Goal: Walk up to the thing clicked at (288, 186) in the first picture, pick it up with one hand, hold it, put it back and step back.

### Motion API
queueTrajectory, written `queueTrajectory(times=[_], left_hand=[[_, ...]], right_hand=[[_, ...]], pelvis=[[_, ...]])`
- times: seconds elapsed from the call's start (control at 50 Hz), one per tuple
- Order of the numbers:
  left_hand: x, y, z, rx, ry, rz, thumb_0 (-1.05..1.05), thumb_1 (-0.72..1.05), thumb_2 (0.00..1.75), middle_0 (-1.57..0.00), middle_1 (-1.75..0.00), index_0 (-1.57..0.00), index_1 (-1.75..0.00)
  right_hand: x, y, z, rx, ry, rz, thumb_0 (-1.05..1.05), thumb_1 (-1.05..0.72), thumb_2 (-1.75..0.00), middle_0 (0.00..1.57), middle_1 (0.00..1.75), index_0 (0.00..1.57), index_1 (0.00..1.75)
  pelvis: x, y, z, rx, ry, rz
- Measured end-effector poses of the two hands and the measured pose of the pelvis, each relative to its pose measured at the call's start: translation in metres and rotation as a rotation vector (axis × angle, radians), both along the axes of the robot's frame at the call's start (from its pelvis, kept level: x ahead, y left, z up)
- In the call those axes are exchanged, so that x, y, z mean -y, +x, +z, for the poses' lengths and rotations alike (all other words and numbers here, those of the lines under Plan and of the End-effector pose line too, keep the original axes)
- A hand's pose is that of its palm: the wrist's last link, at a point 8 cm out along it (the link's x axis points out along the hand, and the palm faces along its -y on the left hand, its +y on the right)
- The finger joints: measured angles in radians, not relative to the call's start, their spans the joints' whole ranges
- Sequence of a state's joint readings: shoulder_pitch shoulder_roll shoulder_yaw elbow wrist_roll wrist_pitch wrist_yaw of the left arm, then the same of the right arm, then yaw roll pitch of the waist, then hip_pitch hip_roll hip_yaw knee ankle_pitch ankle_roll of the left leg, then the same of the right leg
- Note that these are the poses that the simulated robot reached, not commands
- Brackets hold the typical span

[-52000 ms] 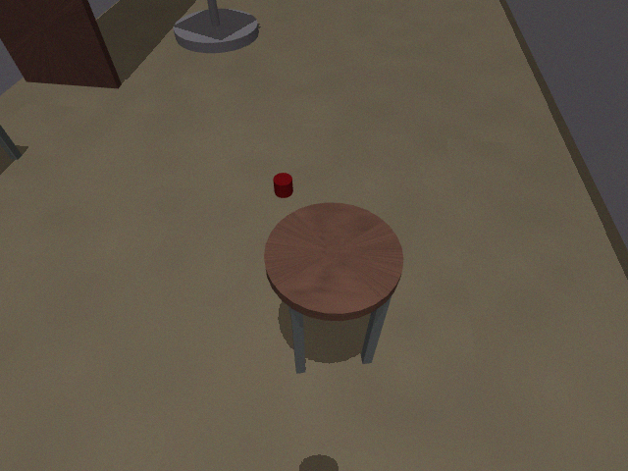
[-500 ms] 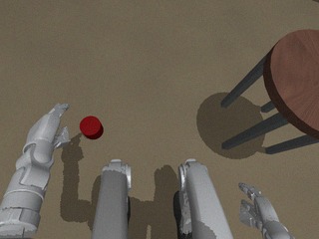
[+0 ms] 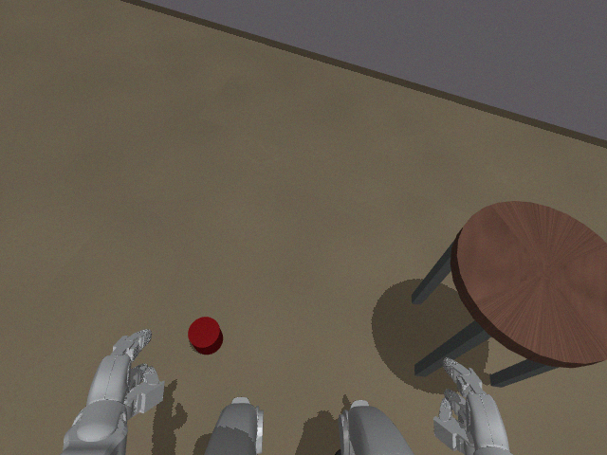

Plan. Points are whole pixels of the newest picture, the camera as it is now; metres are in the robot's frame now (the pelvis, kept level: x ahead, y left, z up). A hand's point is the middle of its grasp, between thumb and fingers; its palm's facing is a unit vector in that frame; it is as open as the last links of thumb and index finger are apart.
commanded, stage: home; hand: left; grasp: from above
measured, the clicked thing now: (206, 335) +0.45 +0.24 -0.62
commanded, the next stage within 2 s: none
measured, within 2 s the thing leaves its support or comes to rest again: neither
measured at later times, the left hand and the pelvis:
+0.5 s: hand (146, 413) +0.18 +0.18 +0.00, palm faces +0.08 -0.98 -0.20, open 7.4 cm; pelvis +0.03 -0.01 +0.05, yaw +2 degrees
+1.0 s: hand (145, 412) +0.18 +0.18 +0.01, palm faces +0.06 -0.98 -0.21, open 7.4 cm; pelvis +0.03 +0.00 +0.05, yaw +1 degrees
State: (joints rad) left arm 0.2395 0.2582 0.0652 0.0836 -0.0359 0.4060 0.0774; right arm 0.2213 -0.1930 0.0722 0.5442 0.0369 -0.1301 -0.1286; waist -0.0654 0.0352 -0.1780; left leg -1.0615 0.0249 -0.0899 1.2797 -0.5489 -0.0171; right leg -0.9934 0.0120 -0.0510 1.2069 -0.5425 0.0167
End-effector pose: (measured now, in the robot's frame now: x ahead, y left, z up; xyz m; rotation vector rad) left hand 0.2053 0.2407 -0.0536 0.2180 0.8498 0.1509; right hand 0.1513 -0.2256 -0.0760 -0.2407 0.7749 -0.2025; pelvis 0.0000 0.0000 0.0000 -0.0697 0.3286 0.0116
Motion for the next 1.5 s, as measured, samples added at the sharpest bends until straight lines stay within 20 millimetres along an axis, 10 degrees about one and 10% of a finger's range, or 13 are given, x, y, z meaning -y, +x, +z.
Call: queueTrajectory(times=[0.32, 0.54, 1.5], left_hand=[[0.012, -0.034, 0.088, 0.036, -0.033, 0.02, 0.01, 0.9, 0.9, -0.2, -0.3, -0.2, -0.3], [0.014, -0.04, 0.084, 0.022, -0.046, 0.03, 0.01, 0.9, 0.9, -0.2, -0.3, -0.2, -0.3], [0.014, -0.043, 0.086, 0.03, -0.04, 0.009, 0.01, 0.9, 0.9, -0.2, -0.3, -0.2, -0.3]], right_hand=[[0.016, 0.025, 0.069, 0.167, -0.036, -0.033, 0.02, -0.9, -0.89, 0.21, 0.3, 0.2, 0.3], [0.014, 0.048, 0.082, 0.239, -0.044, 0.032, 0.02, -0.9, -0.89, 0.21, 0.3, 0.21, 0.3], [0.014, 0.027, 0.074, 0.211, -0.039, 0.008, 0.02, -0.9, -0.89, 0.21, 0.3, 0.21, 0.3]], pelvis=[[0.003, 0.031, 0.052, 0.128, 0.02, 0.012], [0.007, 0.031, 0.053, 0.149, 0.027, 0.021], [0.005, 0.024, 0.052, 0.161, 0.026, 0.013]])
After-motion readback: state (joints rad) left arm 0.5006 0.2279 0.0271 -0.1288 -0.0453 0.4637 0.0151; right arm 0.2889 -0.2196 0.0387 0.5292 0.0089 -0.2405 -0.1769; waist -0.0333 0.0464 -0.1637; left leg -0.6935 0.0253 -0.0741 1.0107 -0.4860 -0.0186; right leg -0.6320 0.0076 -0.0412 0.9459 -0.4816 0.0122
